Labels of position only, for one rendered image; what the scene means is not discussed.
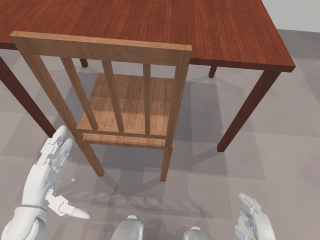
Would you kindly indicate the table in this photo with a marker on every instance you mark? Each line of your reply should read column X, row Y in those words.
column 223, row 33

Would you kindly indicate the right robot hand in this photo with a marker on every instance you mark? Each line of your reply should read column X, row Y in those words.
column 258, row 224

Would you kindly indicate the robot right shin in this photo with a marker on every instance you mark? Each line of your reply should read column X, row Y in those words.
column 194, row 227

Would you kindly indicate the robot right thigh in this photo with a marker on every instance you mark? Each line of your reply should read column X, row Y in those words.
column 196, row 234

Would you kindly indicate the chair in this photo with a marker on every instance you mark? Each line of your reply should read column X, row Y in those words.
column 122, row 110

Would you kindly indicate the left robot forearm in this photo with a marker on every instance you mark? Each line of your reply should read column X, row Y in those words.
column 28, row 223

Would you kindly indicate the left robot hand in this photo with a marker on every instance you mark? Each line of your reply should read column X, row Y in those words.
column 45, row 173

